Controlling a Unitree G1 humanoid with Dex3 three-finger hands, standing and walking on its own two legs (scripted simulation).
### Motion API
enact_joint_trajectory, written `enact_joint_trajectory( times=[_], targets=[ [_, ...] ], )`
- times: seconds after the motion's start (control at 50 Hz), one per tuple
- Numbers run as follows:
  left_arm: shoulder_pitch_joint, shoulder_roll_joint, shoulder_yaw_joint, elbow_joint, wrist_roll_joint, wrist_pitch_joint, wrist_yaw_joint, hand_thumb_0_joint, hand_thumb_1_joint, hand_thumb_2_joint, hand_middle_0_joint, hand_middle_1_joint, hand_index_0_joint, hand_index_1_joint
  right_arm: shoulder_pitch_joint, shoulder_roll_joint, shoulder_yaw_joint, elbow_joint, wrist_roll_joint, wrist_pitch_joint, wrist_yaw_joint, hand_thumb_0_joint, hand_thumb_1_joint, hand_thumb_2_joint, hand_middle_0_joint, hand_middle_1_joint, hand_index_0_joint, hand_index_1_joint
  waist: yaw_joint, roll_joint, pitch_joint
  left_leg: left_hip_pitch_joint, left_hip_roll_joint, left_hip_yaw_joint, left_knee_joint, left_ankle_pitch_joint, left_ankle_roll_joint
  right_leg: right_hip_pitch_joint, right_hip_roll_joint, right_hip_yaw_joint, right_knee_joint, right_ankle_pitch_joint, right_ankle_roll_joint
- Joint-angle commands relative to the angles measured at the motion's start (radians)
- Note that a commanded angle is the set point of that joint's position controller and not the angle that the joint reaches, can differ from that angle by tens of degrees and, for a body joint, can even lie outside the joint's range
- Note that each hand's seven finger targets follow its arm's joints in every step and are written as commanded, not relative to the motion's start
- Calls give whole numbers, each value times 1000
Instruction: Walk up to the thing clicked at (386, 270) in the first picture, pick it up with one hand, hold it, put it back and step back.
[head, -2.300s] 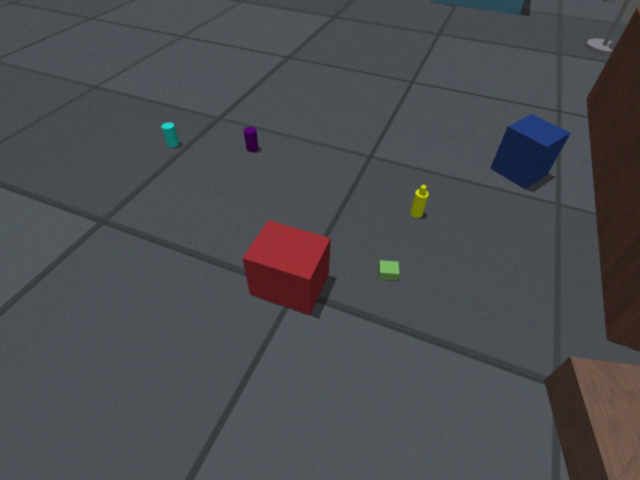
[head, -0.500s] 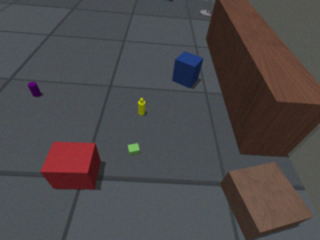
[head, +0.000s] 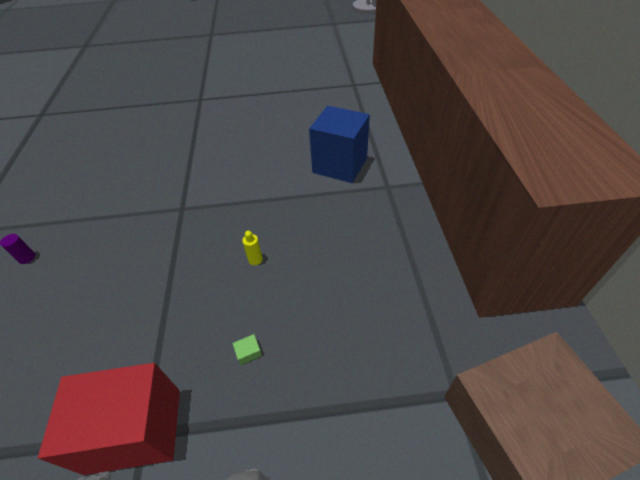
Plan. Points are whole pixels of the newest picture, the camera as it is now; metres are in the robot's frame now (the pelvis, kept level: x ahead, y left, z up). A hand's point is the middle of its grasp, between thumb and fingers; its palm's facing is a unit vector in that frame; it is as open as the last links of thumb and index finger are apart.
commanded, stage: walk up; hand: left
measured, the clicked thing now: (247, 349) +0.64 +0.26 -0.74
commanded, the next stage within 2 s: none
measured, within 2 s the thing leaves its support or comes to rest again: neither
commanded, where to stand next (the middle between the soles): +0.22 +0.04 m, yaw -2 degrees
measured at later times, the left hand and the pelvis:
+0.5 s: hand (107, 458) +0.20 +0.32 -0.15, palm faces -0.09 -0.91 -0.40, open 7.3 cm; pelvis +0.14 +0.04 -0.01, yaw -3 degrees
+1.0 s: hand (145, 392) +0.29 +0.28 -0.14, palm faces -0.07 -0.93 -0.36, open 7.3 cm; pelvis +0.16 +0.03 +0.00, yaw -2 degrees
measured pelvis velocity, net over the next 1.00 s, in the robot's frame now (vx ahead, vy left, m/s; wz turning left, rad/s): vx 0.16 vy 0.03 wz -0.04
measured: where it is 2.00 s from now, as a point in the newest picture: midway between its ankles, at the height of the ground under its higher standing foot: outside the picture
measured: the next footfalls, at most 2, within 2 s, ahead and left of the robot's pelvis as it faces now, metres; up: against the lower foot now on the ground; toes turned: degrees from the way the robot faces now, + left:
left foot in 0.20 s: +0.21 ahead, +0.17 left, +0.00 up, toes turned +0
right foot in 0.54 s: +0.24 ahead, -0.09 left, +0.00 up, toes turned -5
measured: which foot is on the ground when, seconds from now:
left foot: up 0.00-0.18, down 0.20-1.00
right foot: down 0.00-0.24, up 0.26-0.52, down 0.54-1.00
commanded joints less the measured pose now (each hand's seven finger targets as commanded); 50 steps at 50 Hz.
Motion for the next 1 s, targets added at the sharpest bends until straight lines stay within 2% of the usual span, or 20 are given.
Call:
enact_joint_trajectory(
  times=[0.0,0.1,0.16,0.18,0.2,0.22,0.24,0.32,0.44,0.48,0.5,0.52,0.54,0.56,0.62,0.66,0.7,0.72,0.78,0.98],
  targets=[
    [73,300,107,-61,10,-33,22,0,900,900,-200,-300,-200,-300,24,-170,-65,-66,-17,-18,8,0,-900,-900,200,300,200,300,37,-221,-27,-80,22,0,-143,42,-17,20,-243,270,-273,-67,-202],
    [92,311,100,-64,14,-37,24,0,900,900,-200,-300,-200,-300,-54,-154,-69,-90,-17,-43,19,0,-900,-900,200,300,200,300,44,-187,-42,49,-13,22,-320,92,-1,-18,-255,259,-197,17,-181],
    [69,267,66,-69,12,-27,36,0,900,900,-200,-300,-200,-300,37,-158,-79,-60,-18,-54,6,0,-900,-900,200,300,200,300,-32,-108,-89,303,-75,48,-470,176,30,-107,-190,161,12,187,-107],
    [88,223,48,-75,7,-29,39,0,900,900,-200,-300,-200,-300,103,-208,-94,-48,-24,-57,-3,0,-900,-900,200,300,200,300,-62,23,-134,406,-8,-55,-543,118,69,-150,-121,90,198,209,-66],
    [134,154,28,-86,-6,-29,42,0,900,900,-200,-300,-200,-300,134,-286,-112,-68,-29,-61,-10,0,-900,-900,200,300,200,300,-68,218,-186,520,225,-418,-668,54,152,-303,13,22,448,-10,8],
    [150,236,53,-48,2,-18,59,0,900,900,-200,-300,-200,-300,120,-320,-119,-79,0,-55,-10,0,-900,-900,200,300,200,300,-54,157,-150,456,355,-586,-721,69,274,-346,31,28,568,-334,10],
    [127,276,54,-28,9,-11,66,0,900,900,-200,-300,-200,-300,92,-285,-114,-74,11,-47,-11,0,-900,-900,200,300,200,300,-36,38,-100,381,328,-514,-699,102,279,-348,-7,86,622,-320,2],
    [186,237,53,27,0,-1,52,0,900,900,-200,-300,-200,-300,-23,-220,-78,-96,10,-41,-26,0,-900,-900,200,300,200,300,16,116,-58,244,162,-156,-646,317,194,-236,-71,39,453,-178,7],
    [141,182,52,56,11,9,62,0,900,900,-200,-300,-200,-300,-82,-199,-50,-102,11,-17,-33,0,-900,-900,200,300,200,300,24,111,-127,176,151,-75,-488,563,190,-33,-44,-48,163,-49,28],
    [160,195,59,83,16,8,69,0,900,900,-200,-300,-200,-300,-140,-172,-36,-109,26,-2,-33,0,-900,-900,200,300,200,300,60,69,-149,99,119,-56,-403,399,141,93,-29,-49,38,77,11],
    [134,219,63,80,23,3,73,0,900,900,-200,-300,-200,-300,-142,-130,-21,-105,33,5,-33,0,-900,-900,200,300,200,300,66,-2,-145,55,89,-45,-356,284,90,124,-58,8,-24,123,-9],
    [87,273,73,68,33,-6,76,0,900,900,-200,-300,-200,-300,-117,-87,-8,-97,37,12,-33,0,-900,-900,200,300,200,300,36,-155,-134,6,11,1,-248,143,38,102,-213,243,-100,179,-55],
    [19,327,72,48,22,-8,74,0,900,900,-200,-300,-200,-300,-93,-85,-9,-79,37,27,-41,0,-900,-900,200,300,200,300,13,-218,-109,48,-73,3,-174,-153,12,-44,-390,461,-197,128,-178],
    [-34,329,67,47,22,-5,74,0,900,900,-200,-300,-200,-300,-109,-137,-28,-42,29,38,-48,0,-900,-900,200,300,200,300,15,-210,-75,98,-52,-31,-97,-242,14,-119,-402,471,-181,125,-232],
    [-78,280,51,63,24,1,78,0,900,900,-200,-300,-200,-300,-81,-135,-22,20,41,26,-46,0,-900,-900,200,300,200,300,-10,-247,-108,111,-47,-30,-252,-125,21,-36,-294,301,-99,245,-149],
    [-113,250,40,69,16,9,73,0,900,900,-200,-300,-200,-300,-49,-143,-25,66,28,8,-45,0,-900,-900,200,300,200,300,-25,-209,-186,245,-38,-45,-432,167,19,-27,-234,185,8,361,-81],
    [-86,195,25,80,3,18,70,0,900,900,-200,-300,-200,-300,-148,-201,-31,57,17,-6,-46,0,-900,-900,200,300,200,300,27,-88,-194,234,72,-207,-513,269,76,-38,-130,89,53,207,-5],
    [-96,211,31,113,3,22,70,0,900,900,-200,-300,-200,-300,-202,-196,-25,64,26,-6,-39,0,-900,-900,200,300,200,300,44,-74,-163,162,79,-195,-502,248,87,29,-103,57,31,106,7],
    [-165,213,29,140,7,20,66,0,900,900,-200,-300,-200,-300,-194,-151,-2,115,25,0,-40,0,-900,-900,200,300,200,300,19,-70,-165,180,15,-118,-532,194,45,67,-154,99,-21,152,-17],
    [-252,188,12,239,5,28,57,0,900,900,-200,-300,-200,-300,-263,-142,16,211,19,1,-37,0,-900,-900,200,300,200,300,24,-49,-145,231,17,-108,-660,199,27,137,-151,75,-159,149,9]
  ],
)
